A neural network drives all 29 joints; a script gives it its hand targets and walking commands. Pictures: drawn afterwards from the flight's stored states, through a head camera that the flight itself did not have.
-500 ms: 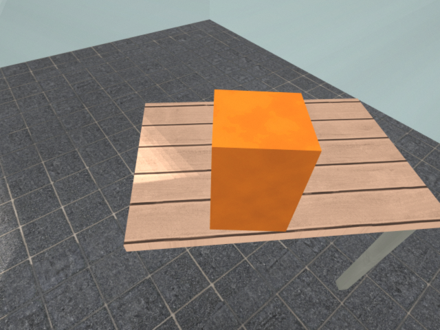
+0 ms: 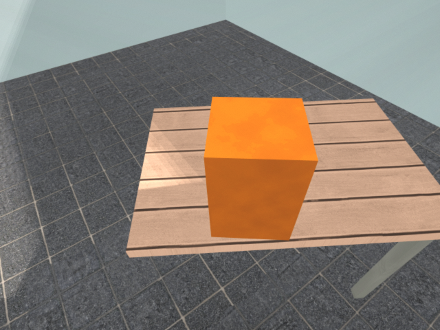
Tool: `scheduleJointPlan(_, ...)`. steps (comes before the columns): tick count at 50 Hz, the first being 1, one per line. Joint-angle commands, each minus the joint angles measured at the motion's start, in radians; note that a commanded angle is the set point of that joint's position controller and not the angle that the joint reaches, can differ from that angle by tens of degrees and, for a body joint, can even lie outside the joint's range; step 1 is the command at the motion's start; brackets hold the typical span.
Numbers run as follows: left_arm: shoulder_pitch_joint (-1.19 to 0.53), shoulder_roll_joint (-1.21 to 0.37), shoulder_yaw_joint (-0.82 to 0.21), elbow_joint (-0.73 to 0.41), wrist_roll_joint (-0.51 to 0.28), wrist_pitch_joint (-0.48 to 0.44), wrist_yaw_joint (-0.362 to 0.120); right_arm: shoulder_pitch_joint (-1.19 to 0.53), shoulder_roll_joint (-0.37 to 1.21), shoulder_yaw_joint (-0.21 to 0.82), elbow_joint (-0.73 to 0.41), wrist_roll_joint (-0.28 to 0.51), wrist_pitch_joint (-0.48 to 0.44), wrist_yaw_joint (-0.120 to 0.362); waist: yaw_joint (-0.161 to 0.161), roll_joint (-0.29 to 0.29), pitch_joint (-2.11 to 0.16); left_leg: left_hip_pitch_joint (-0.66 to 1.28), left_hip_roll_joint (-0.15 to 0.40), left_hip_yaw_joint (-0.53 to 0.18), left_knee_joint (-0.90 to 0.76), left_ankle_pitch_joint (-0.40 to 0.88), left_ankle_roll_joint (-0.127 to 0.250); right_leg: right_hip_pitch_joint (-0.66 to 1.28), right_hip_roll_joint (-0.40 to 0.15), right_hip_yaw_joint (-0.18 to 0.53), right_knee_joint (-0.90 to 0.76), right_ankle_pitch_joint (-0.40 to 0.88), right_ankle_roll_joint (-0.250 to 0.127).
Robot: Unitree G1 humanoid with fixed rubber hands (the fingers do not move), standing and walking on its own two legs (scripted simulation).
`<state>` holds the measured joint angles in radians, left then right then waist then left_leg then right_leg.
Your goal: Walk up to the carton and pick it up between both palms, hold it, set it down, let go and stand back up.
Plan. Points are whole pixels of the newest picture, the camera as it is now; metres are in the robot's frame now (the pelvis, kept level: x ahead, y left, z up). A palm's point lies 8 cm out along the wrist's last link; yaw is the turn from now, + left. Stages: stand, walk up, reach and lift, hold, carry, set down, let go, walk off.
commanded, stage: walk up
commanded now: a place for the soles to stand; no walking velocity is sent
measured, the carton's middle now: (253, 173) +0.47 -0.05 +0.00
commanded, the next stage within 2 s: reach and lift in 0.66 s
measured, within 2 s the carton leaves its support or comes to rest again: neither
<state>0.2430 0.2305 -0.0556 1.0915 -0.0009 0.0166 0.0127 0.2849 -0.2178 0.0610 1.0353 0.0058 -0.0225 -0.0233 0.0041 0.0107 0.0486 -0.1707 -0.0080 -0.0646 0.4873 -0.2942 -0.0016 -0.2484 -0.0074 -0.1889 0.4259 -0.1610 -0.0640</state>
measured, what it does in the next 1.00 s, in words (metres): stands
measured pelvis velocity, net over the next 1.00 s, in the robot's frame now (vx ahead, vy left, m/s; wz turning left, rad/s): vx -0.01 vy -0.01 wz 0.02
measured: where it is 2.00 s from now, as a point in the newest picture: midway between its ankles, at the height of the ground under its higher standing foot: outside the picture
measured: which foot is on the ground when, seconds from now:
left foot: down 0.00-1.00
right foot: down 0.00-1.00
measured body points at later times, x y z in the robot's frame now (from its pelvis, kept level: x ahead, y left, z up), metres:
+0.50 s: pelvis +0.01 +0.00 +0.00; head +0.03 +0.00 +0.45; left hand +0.03 +0.25 -0.16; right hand +0.04 -0.24 -0.15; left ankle -0.02 +0.13 -0.74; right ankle +0.05 -0.08 -0.74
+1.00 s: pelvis -0.01 -0.01 -0.02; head +0.02 +0.00 +0.42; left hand +0.15 +0.24 -0.12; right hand +0.18 -0.24 -0.13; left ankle -0.02 +0.13 -0.74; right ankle +0.05 -0.08 -0.74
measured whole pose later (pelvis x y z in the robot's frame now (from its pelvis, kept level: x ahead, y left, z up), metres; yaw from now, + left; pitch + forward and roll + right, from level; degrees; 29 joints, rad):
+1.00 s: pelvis -0.01 -0.01 -0.02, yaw +1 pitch -3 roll +0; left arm 0.07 0.20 0.11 0.39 0.10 0.63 -0.02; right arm 0.00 -0.24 0.05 0.76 0.04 0.09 0.04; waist 0.00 -0.02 0.14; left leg -0.27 0.06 0.01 0.72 -0.39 -0.03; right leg -0.34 0.01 -0.16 0.67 -0.28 -0.09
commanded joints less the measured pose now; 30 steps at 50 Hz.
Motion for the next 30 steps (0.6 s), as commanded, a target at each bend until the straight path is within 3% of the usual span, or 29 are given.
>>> scheduleJointPlan(1, 0.04, 0.147, 0.031, -0.027, 0.005, -0.013, 0.008, 0.05, -0.125, -0.023, -0.027, 0.002, -0.018, -0.009, 0.009, 0.007, -0.015, -0.175, 0.09, -0.087, -0.097, 0.081, 0.059, 0.168, -0.154, 0.193, -0.088, -0.043, 0.001)
scheduleJointPlan(2, 0.042, 0.143, 0.027, -0.032, 0.001, -0.013, 0.008, 0.048, -0.127, -0.022, -0.025, 0.003, -0.016, -0.009, 0.007, 0.03, -0.017, -0.171, 0.087, -0.081, -0.089, 0.088, 0.056, 0.165, -0.161, 0.2, -0.083, -0.042, 0.0)
scheduleJointPlan(9, 0.004, 0.145, 0.029, -0.034, -0.003, -0.004, 0.011, 0.064, -0.12, -0.016, -0.011, 0.001, -0.009, -0.017, 0.004, -0.019, 0.004, -0.198, 0.078, -0.088, -0.06, 0.049, 0.056, 0.171, -0.169, 0.199, -0.111, -0.101, -0.006)
scheduleJointPlan(11, -0.004, 0.148, 0.031, -0.047, 0.002, -0.004, 0.01, 0.064, -0.131, -0.019, -0.015, 0.004, -0.012, -0.015, 0.006, 0.022, -0.001, -0.205, 0.083, -0.098, -0.064, 0.061, 0.05, 0.175, -0.163, 0.188, -0.097, -0.076, -0.01)
scheduleJointPlan(17, -0.013, 0.151, 0.032, -0.042, 0.002, -0.003, 0.01, 0.062, -0.13, -0.021, -0.02, 0.0, -0.014, -0.018, -0.006, -0.006, -0.018, -0.2, 0.084, -0.109, -0.051, 0.115, 0.056, 0.186, -0.171, 0.161, -0.088, -0.052, -0.008)
scheduleJointPlan(21, -0.017, 0.15, 0.03, -0.044, 0.002, -0.001, 0.01, 0.06, -0.131, -0.021, -0.022, 0.004, -0.013, -0.019, -0.001, 0.024, -0.011, -0.204, 0.088, -0.125, -0.056, 0.131, 0.056, 0.183, -0.16, 0.147, -0.073, -0.046, -0.002)
scheduleJointPlan(22, -0.023, 0.146, 0.031, -0.043, 0.005, -0.001, 0.009, 0.058, -0.128, -0.022, -0.024, 0.005, -0.014, -0.019, -0.003, -0.007, -0.001, -0.211, 0.091, -0.136, -0.055, 0.154, 0.06, 0.19, -0.161, 0.14, -0.065, -0.009, -0.002)
scheduleJointPlan(23, -0.009, 0.15, 0.031, -0.049, 0.008, -0.002, 0.009, 0.055, -0.145, -0.024, -0.027, 0.002, -0.015, -0.02, 0.002, 0.018, -0.041, -0.188, 0.087, -0.13, -0.043, 0.16, 0.062, 0.201, -0.168, 0.139, -0.056, -0.013, -0.001)
scheduleJointPlan(28, -0.022, 0.146, 0.028, -0.051, 0.003, 0.007, 0.009, 0.039, -0.137, -0.02, -0.035, 0.005, -0.008, -0.023, 0.003, -0.004, -0.002, -0.218, 0.08, -0.147, -0.037, 0.133, 0.06, 0.174, -0.165, 0.13, -0.07, -0.067, -0.008)
scheduleJointPlan(30, -0.019, 0.152, 0.03, -0.05, 0.005, 0.008, 0.008, 0.044, -0.144, -0.025, -0.043, 0.004, -0.008, -0.022, -0.001, 0.021, 0.0, -0.222, 0.081, -0.149, -0.041, 0.129, 0.056, 0.168, -0.169, 0.131, -0.062, -0.084, -0.011)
